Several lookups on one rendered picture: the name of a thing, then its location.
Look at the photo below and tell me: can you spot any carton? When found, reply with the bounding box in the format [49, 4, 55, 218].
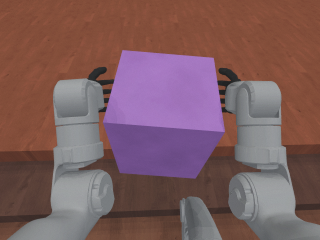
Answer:
[103, 50, 225, 179]

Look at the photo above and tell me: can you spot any robot left forearm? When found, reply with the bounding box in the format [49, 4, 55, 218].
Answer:
[50, 78, 105, 208]

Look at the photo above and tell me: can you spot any robot right forearm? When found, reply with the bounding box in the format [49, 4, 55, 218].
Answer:
[225, 80, 296, 208]

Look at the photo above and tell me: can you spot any robot left hand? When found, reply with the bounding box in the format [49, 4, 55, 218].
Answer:
[87, 67, 114, 113]

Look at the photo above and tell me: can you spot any robot right shin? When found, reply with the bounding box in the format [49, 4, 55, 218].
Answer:
[181, 196, 191, 240]

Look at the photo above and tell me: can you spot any robot left upper arm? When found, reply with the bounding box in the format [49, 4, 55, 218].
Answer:
[7, 169, 115, 240]

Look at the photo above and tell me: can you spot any right robot thigh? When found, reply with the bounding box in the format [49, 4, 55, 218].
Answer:
[179, 196, 222, 240]

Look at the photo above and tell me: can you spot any robot right hand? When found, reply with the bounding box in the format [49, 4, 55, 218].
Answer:
[217, 68, 241, 114]

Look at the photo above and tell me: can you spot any robot right upper arm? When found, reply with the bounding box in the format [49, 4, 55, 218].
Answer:
[228, 171, 320, 240]

